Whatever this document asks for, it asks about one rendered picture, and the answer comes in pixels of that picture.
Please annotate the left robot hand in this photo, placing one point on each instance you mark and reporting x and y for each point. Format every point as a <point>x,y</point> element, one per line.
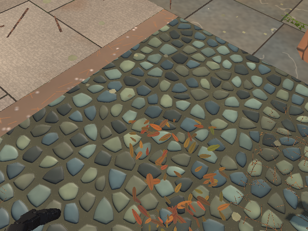
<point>34,218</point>

